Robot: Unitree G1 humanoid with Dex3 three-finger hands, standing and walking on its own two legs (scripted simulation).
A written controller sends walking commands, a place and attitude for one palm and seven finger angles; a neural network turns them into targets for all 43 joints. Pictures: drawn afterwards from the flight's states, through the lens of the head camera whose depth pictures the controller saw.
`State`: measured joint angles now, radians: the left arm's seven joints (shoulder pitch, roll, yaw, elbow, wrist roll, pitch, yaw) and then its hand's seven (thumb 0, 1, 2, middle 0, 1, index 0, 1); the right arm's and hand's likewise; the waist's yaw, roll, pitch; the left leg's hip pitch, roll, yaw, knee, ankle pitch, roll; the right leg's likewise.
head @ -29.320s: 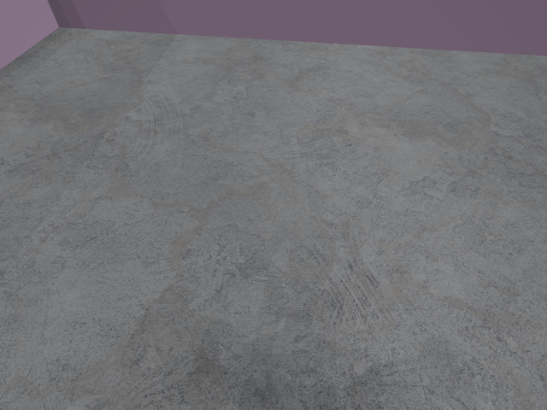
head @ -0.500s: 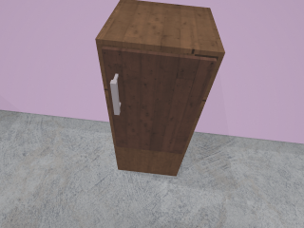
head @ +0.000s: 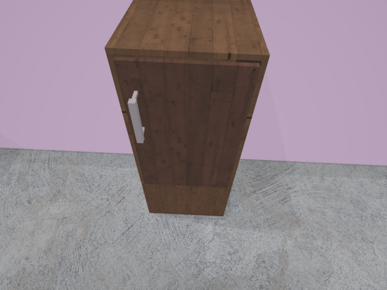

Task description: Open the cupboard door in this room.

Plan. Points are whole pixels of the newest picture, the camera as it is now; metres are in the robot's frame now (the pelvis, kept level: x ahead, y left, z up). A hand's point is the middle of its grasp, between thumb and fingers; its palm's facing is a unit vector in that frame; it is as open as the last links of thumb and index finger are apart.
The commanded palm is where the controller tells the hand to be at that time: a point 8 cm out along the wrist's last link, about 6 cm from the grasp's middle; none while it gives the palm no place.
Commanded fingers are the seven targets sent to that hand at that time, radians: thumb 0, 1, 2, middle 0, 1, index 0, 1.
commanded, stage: look again from close up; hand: left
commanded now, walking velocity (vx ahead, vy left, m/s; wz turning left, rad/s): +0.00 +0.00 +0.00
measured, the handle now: (138, 118) +0.57 +0.20 -0.01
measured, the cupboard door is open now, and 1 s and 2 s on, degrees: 0 0 0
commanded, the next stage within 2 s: raise the hand with hooked fingers in 0.62 s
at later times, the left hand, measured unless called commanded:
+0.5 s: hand out of the picture +0.03 +0.18 -0.17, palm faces +0.01 -0.98 -0.22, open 7.4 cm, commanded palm none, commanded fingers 0.00 0.90 0.90 -0.20 -0.30 -0.20 -0.30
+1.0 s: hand (119, 242) +0.21 +0.17 -0.02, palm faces +0.05 -1.00 -0.02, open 7.8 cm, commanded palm +0.13 +0.23 -0.06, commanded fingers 0.00 0.55 0.75 -0.23 -0.53 -0.23 -0.53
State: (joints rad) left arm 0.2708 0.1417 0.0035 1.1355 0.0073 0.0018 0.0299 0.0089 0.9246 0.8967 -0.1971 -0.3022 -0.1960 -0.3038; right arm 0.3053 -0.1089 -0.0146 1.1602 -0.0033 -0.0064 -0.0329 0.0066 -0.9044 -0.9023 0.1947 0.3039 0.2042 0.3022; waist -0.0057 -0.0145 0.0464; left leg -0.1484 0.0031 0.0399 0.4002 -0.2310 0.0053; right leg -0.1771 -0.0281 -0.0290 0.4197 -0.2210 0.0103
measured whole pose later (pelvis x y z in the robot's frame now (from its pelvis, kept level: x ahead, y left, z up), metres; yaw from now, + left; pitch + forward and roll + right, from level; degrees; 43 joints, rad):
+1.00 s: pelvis -0.01 -0.02 -0.05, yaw +1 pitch +10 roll +1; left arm 0.30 0.17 0.17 0.23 -0.23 -0.55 -0.25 0.01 0.78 0.84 -0.20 -0.39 -0.20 -0.40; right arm 0.20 -0.25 -0.07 0.65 0.00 -0.30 -0.02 0.02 -0.90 -0.90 0.20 0.30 0.21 0.30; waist -0.02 -0.03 -0.13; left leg -0.63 0.02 0.03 0.90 -0.44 -0.02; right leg -0.67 -0.03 -0.03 0.94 -0.44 -0.02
